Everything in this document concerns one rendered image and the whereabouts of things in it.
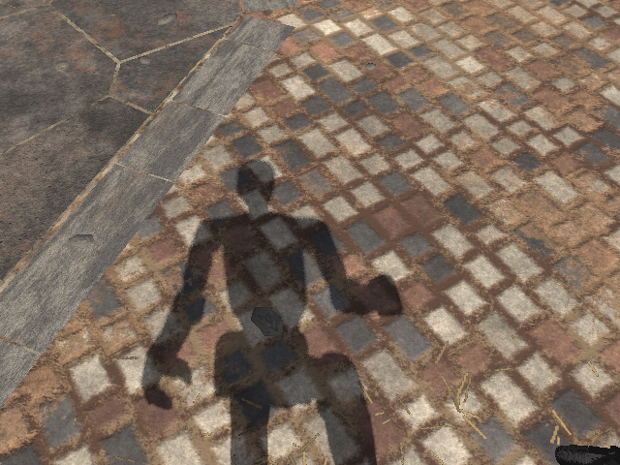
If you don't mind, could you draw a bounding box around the robot right hand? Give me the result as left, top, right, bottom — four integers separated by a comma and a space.
555, 445, 620, 465

